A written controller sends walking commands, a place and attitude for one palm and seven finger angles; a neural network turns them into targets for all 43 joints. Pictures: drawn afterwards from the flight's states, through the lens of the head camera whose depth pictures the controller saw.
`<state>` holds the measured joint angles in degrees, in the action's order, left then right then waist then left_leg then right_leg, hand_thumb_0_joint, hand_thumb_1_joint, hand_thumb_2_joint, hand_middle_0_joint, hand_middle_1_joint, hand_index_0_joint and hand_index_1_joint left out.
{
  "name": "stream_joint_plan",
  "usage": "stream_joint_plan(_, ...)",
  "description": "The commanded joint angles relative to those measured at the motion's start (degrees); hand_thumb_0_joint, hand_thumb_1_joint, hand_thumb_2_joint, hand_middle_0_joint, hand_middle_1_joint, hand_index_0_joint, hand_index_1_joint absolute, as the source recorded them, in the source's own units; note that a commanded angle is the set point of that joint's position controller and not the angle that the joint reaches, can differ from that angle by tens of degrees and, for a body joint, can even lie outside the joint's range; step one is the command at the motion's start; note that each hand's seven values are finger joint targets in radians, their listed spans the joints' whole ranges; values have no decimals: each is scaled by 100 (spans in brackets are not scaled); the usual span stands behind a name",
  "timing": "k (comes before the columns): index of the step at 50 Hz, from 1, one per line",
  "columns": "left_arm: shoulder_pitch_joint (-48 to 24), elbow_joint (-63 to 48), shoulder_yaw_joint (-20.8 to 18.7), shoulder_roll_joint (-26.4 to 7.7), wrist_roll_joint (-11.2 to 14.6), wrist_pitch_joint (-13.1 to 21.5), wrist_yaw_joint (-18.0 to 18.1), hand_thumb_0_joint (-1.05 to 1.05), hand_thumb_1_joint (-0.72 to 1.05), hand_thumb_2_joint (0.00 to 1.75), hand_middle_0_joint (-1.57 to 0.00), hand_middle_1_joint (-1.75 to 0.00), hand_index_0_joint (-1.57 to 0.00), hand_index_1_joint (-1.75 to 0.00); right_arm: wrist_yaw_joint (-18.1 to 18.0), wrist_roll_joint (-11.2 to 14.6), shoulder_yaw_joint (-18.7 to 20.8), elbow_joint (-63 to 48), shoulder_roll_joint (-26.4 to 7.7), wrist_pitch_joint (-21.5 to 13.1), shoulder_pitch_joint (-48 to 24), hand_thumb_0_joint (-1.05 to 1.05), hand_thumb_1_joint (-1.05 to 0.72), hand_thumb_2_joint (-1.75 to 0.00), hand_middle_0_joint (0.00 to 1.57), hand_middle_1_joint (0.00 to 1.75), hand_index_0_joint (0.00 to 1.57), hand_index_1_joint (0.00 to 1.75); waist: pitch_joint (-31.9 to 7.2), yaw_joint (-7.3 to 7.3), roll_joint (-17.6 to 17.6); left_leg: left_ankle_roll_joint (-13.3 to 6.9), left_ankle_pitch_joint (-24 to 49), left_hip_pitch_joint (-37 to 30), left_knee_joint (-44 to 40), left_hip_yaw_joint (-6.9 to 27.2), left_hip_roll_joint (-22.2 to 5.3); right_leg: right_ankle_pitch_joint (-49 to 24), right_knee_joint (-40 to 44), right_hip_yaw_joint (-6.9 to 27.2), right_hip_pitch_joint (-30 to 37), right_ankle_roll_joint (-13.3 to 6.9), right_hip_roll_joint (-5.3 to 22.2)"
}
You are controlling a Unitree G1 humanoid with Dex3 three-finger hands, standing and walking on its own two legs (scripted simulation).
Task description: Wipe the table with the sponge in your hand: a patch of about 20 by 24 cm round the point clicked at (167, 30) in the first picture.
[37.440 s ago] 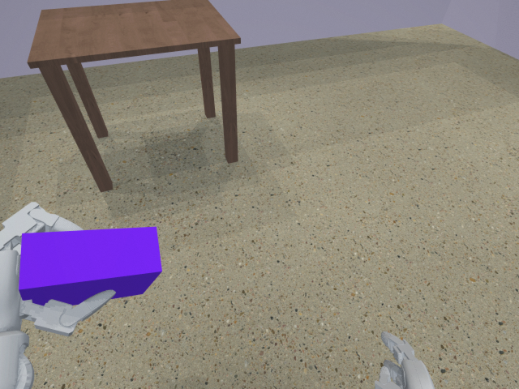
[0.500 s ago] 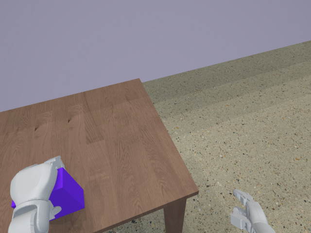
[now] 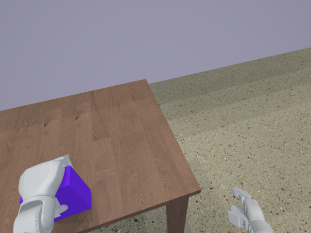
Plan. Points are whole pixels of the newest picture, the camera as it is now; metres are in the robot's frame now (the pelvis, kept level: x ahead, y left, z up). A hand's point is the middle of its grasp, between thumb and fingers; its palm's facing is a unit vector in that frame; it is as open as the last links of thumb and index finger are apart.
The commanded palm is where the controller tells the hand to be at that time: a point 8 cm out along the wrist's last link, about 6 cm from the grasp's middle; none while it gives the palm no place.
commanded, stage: lift the sponge slowly off the table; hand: left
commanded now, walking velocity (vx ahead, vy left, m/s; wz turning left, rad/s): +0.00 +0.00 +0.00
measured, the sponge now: (64, 199) +0.18 +0.28 +0.00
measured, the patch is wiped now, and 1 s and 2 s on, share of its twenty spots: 1.00 1.00 1.00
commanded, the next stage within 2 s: bring the sponge back beside the body in 1.56 s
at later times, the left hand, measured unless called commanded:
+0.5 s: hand (50, 182) +0.19 +0.29 +0.07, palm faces +0.00 -0.11 -0.99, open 9.8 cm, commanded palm +0.17 +0.28 +0.15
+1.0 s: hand (47, 172) +0.19 +0.29 +0.11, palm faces +0.06 -0.10 -0.99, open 9.8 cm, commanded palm +0.17 +0.28 +0.18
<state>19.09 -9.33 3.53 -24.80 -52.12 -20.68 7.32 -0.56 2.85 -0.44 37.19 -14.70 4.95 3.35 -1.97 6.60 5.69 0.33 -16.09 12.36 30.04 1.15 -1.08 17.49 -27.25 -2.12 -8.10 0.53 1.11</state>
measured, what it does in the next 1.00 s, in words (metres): stands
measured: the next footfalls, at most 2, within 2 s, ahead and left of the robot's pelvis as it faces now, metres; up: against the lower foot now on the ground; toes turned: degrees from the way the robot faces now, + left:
none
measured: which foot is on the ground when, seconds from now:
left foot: down 0.00-1.00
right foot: down 0.00-1.00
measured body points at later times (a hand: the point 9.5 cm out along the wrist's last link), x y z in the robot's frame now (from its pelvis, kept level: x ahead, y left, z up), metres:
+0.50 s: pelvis -0.01 -0.01 +0.00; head -0.03 -0.05 +0.45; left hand +0.18 +0.29 +0.13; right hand +0.23 -0.22 -0.08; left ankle +0.00 +0.13 -0.74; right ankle -0.03 -0.13 -0.74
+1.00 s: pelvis -0.02 -0.01 +0.01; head -0.04 -0.05 +0.45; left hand +0.19 +0.29 +0.16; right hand +0.24 -0.20 -0.07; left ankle +0.00 +0.13 -0.74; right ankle -0.03 -0.13 -0.74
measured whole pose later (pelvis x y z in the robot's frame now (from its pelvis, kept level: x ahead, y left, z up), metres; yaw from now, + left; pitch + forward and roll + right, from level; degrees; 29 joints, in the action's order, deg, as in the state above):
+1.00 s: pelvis -0.02 -0.01 +0.01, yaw +0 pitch -4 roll -1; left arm 10.8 -13.0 1.7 -29.6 -49.4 -23.2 -0.2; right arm -2.6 3.1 -2.1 37.6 -15.5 3.6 0.7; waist 0.4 7.3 6.4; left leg 0.9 -12.4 8.6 25.3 1.8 -1.3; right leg 14.5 -23.5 -2.6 -4.7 -0.1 0.8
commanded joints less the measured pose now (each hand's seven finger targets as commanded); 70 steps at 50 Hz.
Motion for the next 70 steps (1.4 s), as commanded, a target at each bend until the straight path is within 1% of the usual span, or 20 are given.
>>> stream_joint_plan(1, -881, -1010, -679, -1083, -105, 60, 126, 0, 10, 130, -120, -160, -120, -160, -87, 21, 232, -916, -611, -345, -1213, 0, -90, -90, 20, 30, 20, 30, -540, -10, -342, -305, 1462, -481, -395, 59, 185, -1472, 494, 88, -39, -389, -271)
stream_joint_plan(3, -1139, -1107, -959, -1433, -138, 53, 127, 0, 10, 130, -120, -160, -120, -160, -124, 0, 224, -889, -649, -341, -1276, 0, -90, -90, 20, 30, 20, 30, -557, 26, -237, -299, 1428, -554, -454, 113, 197, -1364, 566, 216, 29, -426, -295)
stream_joint_plan(6, -1319, -1035, -715, -1189, -128, 85, 77, 0, 10, 130, -120, -160, -120, -160, -150, 16, 213, -878, -603, -398, -1290, 0, -90, -90, 20, 30, 20, 30, -511, -11, -133, -312, 1422, -619, -473, 64, 213, -1283, 608, 109, -6, -404, -276)
stream_joint_plan(8, -1409, -1119, -994, -1516, -121, 101, 48, 0, 10, 130, -120, -160, -120, -160, -176, -12, 206, -871, -647, -400, -1338, 0, -90, -90, 20, 30, 20, 30, -582, 32, -111, -305, 1437, -705, -509, 105, 232, -1312, 682, 255, 94, -432, -292)
stream_joint_plan(13, -1328, -1069, -1187, -1649, -77, 144, -26, 0, 10, 130, -120, -160, -120, -160, -187, -14, 206, -845, -666, -413, -1357, 0, -90, -90, 20, 30, 20, 30, -628, 56, -93, -286, 1521, -717, -541, 90, 242, -1448, 705, 284, 210, -431, -286)
stream_joint_plan(15, -1386, -1158, -990, -1437, -45, 172, -61, 0, 10, 130, -120, -160, -120, -160, -178, 8, 200, -886, -627, -443, -1344, 0, -90, -90, 20, 30, 20, 30, -596, 15, -69, -292, 1565, -714, -521, 53, 239, -1503, 685, 167, 181, -400, -257)
stream_joint_plan(23, -1426, -1230, -1263, -1767, 36, 102, -198, 0, 10, 130, -120, -160, -120, -160, -204, 18, 188, -906, -697, -436, -1416, 0, -90, -90, 20, 30, 20, 30, -533, 25, -141, -287, 1491, -717, -589, 89, 238, -1406, 775, 310, 181, -408, -269)
stream_joint_plan(27, -1546, -1404, -1035, -1548, 25, 177, -219, 0, 10, 130, -120, -160, -120, -160, -215, 23, 205, -919, -658, -494, -1355, 0, -90, -90, 20, 30, 20, 30, -686, 19, -63, -295, 1601, -794, -575, 71, 238, -1466, 735, 147, 224, -379, -236)
stream_joint_plan(32, -1415, -1305, -1227, -1714, 59, 47, -242, 0, 10, 130, -120, -160, -120, -160, -208, 19, 190, -914, -681, -457, -1382, 0, -90, -90, 20, 30, 20, 30, -594, 64, -154, -282, 1576, -719, -615, 68, 231, -1504, 759, 205, 271, -375, -219)
stream_joint_plan(33, -1513, -1375, -1437, -1976, 32, -4, -248, 0, 10, 130, -120, -160, -120, -160, -210, 26, 172, -922, -709, -447, -1490, 0, -90, -90, 20, 30, 20, 30, -603, 83, -134, -263, 1514, -710, -667, 121, 230, -1378, 777, 344, 290, -423, -272)
stream_joint_plan(34, -1576, -1508, -1236, -1749, 56, -5, -259, 0, 10, 130, -120, -160, -120, -160, -205, 38, 156, -983, -656, -461, -1459, 0, -90, -90, 20, 30, 20, 30, -732, 55, -62, -273, 1544, -707, -647, 56, 227, -1403, 712, 195, 359, -381, -228)
stream_joint_plan(40, -1714, -1566, -1041, -1627, 133, -121, -414, 0, 10, 130, -120, -160, -120, -160, -211, 59, 108, -984, -651, -473, -1519, 0, -90, -90, 20, 30, 20, 30, -495, 10, -84, -264, 1443, -683, -703, 106, 209, -1187, 796, 161, 175, -370, -246)
stream_joint_plan(45, -2120, -1531, -1085, -1804, 34, -154, -493, 0, 10, 130, -120, -160, -120, -160, -261, 52, 83, -975, -666, -494, -1557, 0, -90, -90, 20, 30, 20, 30, -634, 23, -180, -272, 1327, -711, -756, 115, 208, -990, 819, 168, 198, -379, -250)
stream_joint_plan(48, -2237, -1753, -1135, -1900, 20, -182, -498, 0, 10, 130, -120, -160, -120, -160, -252, 55, 56, -1015, -656, -492, -1677, 0, -90, -90, 20, 30, 20, 30, -674, 48, 170, -252, 1354, -770, -822, 167, 213, -1019, 836, 288, 259, -444, -288)
stream_joint_plan(51, -2115, -1575, -1154, -1873, 40, -229, -503, 0, 10, 130, -120, -160, -120, -160, -233, 38, 74, -953, -660, -478, -1577, 0, -90, -90, 20, 30, 20, 30, -758, 83, -63, -249, 1509, -750, -768, 139, 207, -1222, 783, 198, 327, -411, -255)
stream_joint_plan(54, -2372, -1772, -971, -1726, 43, -371, -546, 0, 10, 130, -120, -160, -120, -160, -211, 71, 22, -1038, -618, -451, -1715, 0, -90, -90, 20, 30, 20, 30, -765, 63, 54, -238, 1449, -714, -812, 112, 201, -1106, 758, 188, 315, -414, -252)
stream_joint_plan(58, -2238, -1572, -1312, -2106, 77, -600, -631, 0, 10, 130, -120, -160, -120, -160, -199, 72, 13, -1019, -697, -376, -1811, 0, -90, -90, 20, 30, 20, 30, -631, 117, -94, -223, 1399, -583, -823, 182, 209, -1117, 791, 368, 285, -443, -279)
stream_joint_plan(59, -2445, -1698, -1038, -1874, 88, -594, -675, 0, 10, 130, -120, -160, -120, -160, -199, 93, -19, -1058, -652, -378, -1776, 0, -90, -90, 20, 30, 20, 30, -760, 57, -115, -233, 1419, -604, -804, 118, 211, -1129, 735, 219, 326, -394, -233)
stream_joint_plan(63, -2120, -2122, -1174, -1986, 130, -577, -779, 0, 10, 130, -120, -160, -120, -160, -186, 77, -4, -1149, -657, -399, -1835, 0, -90, -90, 20, 30, 20, 30, -915, 129, 87, -252, 1619, -712, -723, 175, 229, -1404, 685, 323, 357, -436, -260)
stream_joint_plan(70, -2335, -2068, -1252, -2105, 165, -563, -822, 0, 10, 130, -120, -160, -120, -160, -226, 96, -13, -1124, -645, -410, -1705, 0, -90, -90, 20, 30, 20, 30, -805, 91, -152, -247, 1557, -652, -665, 152, 214, -1325, 686, 247, 236, -382, -218)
